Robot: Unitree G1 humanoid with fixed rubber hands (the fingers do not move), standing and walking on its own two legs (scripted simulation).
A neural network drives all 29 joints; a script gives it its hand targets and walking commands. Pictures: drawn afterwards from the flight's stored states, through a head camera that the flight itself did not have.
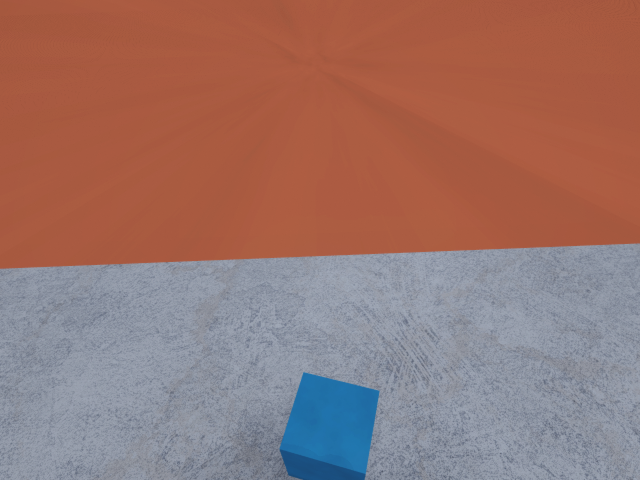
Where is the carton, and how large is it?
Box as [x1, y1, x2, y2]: [280, 372, 378, 479]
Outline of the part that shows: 303,372 280,445 280,451 288,474 302,479 364,479 378,391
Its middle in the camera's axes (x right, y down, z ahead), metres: +0.03 +0.52 +1.06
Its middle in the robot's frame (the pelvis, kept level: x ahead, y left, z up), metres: +0.40 +0.03 -0.66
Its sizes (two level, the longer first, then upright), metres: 0.210 0.200 0.250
